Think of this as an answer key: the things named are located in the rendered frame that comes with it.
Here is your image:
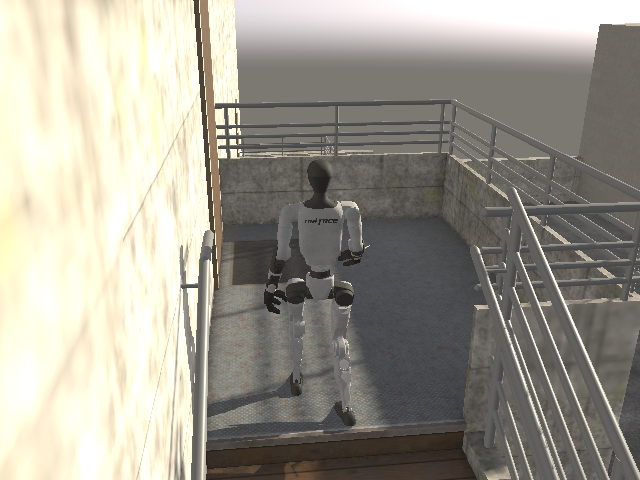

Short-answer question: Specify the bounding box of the robot right forearm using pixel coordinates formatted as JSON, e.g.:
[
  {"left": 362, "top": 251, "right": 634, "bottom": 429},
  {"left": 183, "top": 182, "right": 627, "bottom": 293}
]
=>
[{"left": 350, "top": 238, "right": 365, "bottom": 260}]

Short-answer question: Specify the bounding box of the robot left hand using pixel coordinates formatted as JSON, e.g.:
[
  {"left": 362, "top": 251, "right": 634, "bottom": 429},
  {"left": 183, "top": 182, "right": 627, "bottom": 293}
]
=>
[{"left": 264, "top": 289, "right": 287, "bottom": 314}]

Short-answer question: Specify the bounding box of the robot left forearm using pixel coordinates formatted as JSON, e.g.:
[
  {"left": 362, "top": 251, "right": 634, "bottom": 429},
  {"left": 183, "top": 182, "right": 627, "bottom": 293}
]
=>
[{"left": 265, "top": 245, "right": 285, "bottom": 293}]

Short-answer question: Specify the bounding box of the robot left upper arm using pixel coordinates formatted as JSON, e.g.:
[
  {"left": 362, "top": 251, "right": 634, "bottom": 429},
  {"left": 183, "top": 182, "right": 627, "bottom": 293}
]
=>
[{"left": 276, "top": 203, "right": 300, "bottom": 261}]

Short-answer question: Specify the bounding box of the robot right hand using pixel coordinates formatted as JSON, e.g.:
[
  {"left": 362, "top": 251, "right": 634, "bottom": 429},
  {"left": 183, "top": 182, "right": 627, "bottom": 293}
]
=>
[{"left": 338, "top": 249, "right": 362, "bottom": 266}]

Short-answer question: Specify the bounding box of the left robot shin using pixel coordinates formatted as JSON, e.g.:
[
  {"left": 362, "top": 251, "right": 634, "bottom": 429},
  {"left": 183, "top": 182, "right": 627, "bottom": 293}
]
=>
[{"left": 289, "top": 321, "right": 303, "bottom": 383}]

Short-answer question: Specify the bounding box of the robot right thigh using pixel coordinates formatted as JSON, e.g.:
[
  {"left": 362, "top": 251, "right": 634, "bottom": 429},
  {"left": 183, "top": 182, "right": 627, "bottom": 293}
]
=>
[{"left": 330, "top": 281, "right": 354, "bottom": 358}]

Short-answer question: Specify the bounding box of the robot right upper arm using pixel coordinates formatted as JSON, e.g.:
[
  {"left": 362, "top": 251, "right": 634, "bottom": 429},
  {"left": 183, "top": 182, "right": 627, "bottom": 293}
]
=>
[{"left": 341, "top": 201, "right": 363, "bottom": 252}]

